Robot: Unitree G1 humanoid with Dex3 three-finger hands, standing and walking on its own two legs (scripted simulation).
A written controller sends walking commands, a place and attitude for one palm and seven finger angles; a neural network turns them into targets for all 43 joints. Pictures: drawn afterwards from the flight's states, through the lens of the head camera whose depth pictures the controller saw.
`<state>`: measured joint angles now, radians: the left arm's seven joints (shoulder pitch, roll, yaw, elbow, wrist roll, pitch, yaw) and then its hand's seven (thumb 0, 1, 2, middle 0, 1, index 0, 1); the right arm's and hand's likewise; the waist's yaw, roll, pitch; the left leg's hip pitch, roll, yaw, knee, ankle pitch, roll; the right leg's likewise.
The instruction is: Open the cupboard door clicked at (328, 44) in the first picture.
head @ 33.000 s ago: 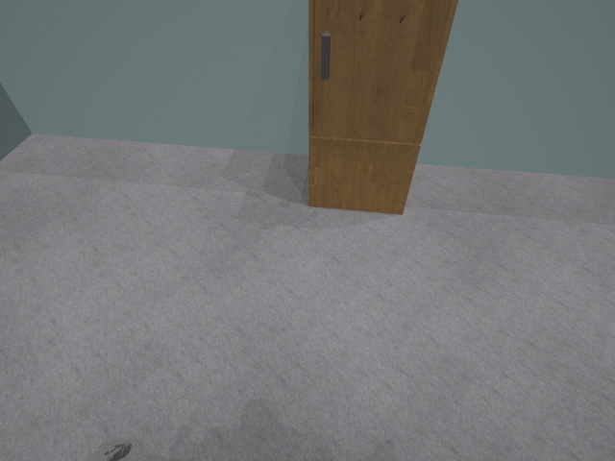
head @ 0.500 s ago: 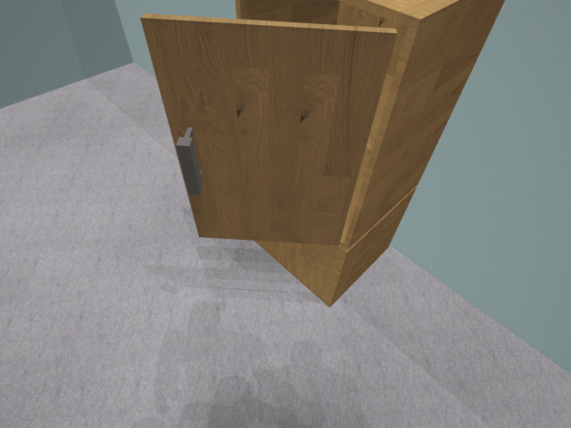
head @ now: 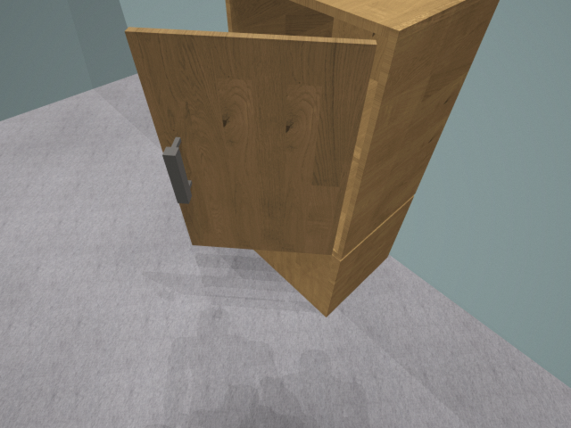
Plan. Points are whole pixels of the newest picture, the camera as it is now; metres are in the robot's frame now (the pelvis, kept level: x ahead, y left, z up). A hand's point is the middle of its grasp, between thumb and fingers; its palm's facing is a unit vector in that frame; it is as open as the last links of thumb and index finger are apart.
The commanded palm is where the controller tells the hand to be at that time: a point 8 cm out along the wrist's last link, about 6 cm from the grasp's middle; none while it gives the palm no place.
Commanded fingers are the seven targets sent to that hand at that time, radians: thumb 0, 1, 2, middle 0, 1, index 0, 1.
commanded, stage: come to a stop and stand still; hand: left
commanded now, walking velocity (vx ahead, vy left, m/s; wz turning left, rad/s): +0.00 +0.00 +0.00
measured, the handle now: (180, 170) +0.61 +0.26 -0.03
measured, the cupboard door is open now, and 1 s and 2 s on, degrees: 42 42 42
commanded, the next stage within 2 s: look again from close up in 0.88 s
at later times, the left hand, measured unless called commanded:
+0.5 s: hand out of the picture +0.02 +0.18 -0.18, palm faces +0.04 -0.98 -0.17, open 7.3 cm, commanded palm none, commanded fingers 0.00 0.90 0.90 -0.20 -0.30 -0.20 -0.30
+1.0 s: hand out of the picture +0.03 +0.19 -0.18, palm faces +0.02 -0.98 -0.18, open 7.3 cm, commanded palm none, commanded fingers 0.00 0.90 0.90 -0.20 -0.30 -0.20 -0.30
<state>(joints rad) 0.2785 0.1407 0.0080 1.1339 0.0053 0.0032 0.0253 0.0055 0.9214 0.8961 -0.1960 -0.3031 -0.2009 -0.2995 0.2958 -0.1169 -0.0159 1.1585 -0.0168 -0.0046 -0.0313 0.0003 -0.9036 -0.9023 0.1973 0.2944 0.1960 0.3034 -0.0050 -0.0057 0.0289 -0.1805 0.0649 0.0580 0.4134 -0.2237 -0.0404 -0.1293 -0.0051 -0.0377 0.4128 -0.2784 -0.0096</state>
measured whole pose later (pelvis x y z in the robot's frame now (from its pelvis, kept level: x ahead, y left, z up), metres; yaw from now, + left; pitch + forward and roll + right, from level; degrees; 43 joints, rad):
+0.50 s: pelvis +0.03 +0.01 +0.00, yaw +0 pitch +0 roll +0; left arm 0.27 0.16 0.01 1.14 0.01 -0.01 0.03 0.01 0.92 0.90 -0.20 -0.30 -0.20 -0.30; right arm 0.25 -0.14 -0.01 1.15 -0.02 -0.01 -0.05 0.00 -0.91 -0.90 0.20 0.29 0.20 0.30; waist 0.00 -0.03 0.02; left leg -0.14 0.06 0.06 0.40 -0.26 -0.03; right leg -0.08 -0.01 -0.04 0.38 -0.30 0.00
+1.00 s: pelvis +0.03 +0.02 +0.00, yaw +0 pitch +0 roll +0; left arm 0.27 0.16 0.00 1.13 0.01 -0.01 0.04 0.00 0.91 0.90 -0.20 -0.30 -0.20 -0.30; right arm 0.28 -0.14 0.00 1.15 -0.01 -0.02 -0.04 0.00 -0.90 -0.90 0.20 0.29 0.20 0.30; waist 0.00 -0.02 0.03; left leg -0.15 0.03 0.07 0.41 -0.26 -0.01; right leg -0.08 -0.04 -0.03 0.37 -0.29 0.03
